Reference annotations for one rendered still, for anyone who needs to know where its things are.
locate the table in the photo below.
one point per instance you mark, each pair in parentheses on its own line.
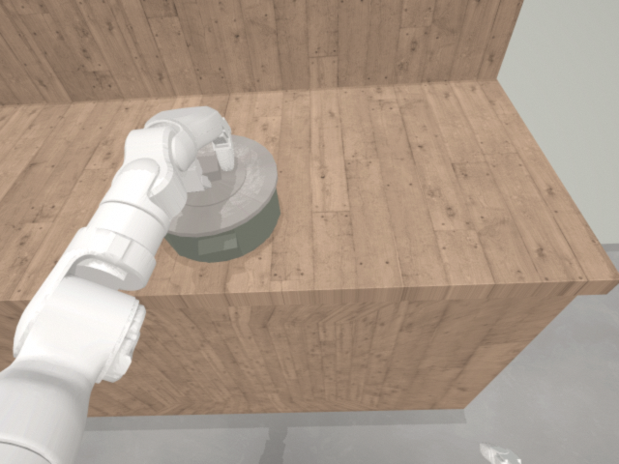
(424,239)

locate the robot left hand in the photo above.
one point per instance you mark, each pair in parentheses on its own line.
(206,125)

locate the robot left forearm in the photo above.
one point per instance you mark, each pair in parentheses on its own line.
(118,246)

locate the robot right hand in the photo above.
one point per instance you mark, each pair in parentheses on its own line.
(497,455)

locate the robot left upper arm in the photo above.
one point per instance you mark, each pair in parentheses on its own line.
(86,333)

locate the pot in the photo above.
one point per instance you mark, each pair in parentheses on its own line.
(233,243)

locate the knob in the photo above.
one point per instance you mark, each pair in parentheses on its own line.
(210,166)

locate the lid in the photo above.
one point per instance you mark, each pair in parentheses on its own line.
(232,201)

